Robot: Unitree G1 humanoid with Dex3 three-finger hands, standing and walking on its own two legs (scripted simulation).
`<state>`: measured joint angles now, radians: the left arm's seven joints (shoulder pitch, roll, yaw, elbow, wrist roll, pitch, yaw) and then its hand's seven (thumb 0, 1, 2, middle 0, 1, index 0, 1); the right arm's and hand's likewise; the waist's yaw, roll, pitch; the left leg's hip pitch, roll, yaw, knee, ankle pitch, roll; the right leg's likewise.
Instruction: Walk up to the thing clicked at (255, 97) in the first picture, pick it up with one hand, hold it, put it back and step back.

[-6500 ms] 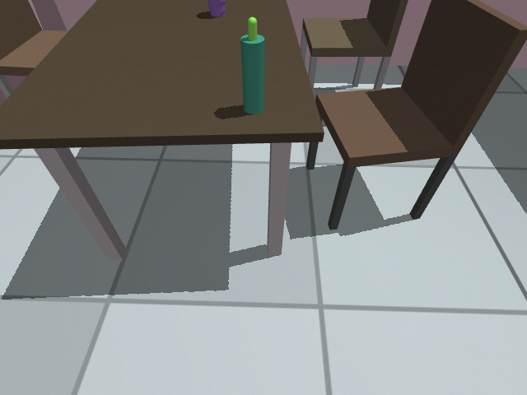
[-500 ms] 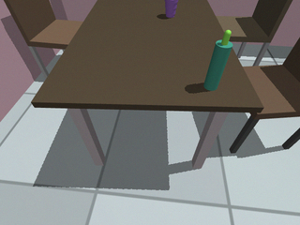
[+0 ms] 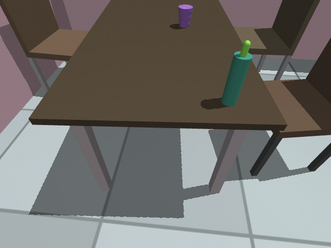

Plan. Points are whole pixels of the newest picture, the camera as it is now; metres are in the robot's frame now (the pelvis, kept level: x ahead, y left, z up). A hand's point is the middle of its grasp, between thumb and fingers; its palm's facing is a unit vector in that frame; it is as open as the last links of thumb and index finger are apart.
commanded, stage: walk up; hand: right
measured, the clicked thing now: (237, 74) +0.65 -0.23 +0.09
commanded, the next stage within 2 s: none
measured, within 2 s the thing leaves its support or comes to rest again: neither
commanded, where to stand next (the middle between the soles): +0.23 -0.03 m, yaw +1 degrees
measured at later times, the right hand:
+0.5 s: hand (268, 231) +0.22 -0.29 -0.16, palm faces -0.11 +0.93 -0.36, open 7.4 cm
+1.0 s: hand (264, 208) +0.30 -0.31 -0.18, palm faces -0.01 +0.95 -0.32, open 7.4 cm
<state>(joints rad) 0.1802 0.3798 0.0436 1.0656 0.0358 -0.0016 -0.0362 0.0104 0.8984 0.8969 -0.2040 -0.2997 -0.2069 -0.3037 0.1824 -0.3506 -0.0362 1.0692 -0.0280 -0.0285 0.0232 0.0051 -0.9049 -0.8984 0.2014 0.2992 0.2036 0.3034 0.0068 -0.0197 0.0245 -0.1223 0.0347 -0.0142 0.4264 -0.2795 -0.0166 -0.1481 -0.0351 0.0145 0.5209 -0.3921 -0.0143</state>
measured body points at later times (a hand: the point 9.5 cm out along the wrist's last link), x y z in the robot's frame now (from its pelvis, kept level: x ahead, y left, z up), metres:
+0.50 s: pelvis +0.13 -0.03 -0.02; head +0.16 -0.02 +0.43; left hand +0.12 +0.29 -0.14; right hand +0.23 -0.34 -0.13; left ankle +0.25 +0.07 -0.74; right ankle +0.02 -0.14 -0.74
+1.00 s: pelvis +0.17 -0.05 -0.02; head +0.21 -0.09 +0.42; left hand +0.20 +0.28 -0.11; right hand +0.30 -0.36 -0.15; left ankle +0.21 +0.08 -0.70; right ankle +0.21 -0.16 -0.74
